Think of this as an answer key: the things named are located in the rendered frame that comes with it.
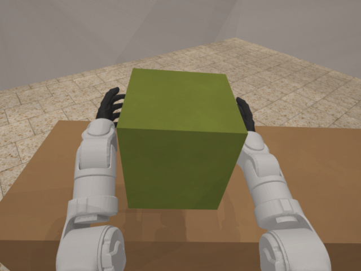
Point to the right robot hand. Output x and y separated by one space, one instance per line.
246 114

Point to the carton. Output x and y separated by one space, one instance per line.
180 135

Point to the left robot upper arm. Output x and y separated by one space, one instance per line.
99 248

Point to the robot left forearm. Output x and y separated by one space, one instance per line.
94 178

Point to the right robot upper arm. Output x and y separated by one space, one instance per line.
292 250

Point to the left robot hand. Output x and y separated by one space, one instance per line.
107 106

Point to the pedestal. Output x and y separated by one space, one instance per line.
321 166

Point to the robot right forearm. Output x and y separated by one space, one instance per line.
275 209

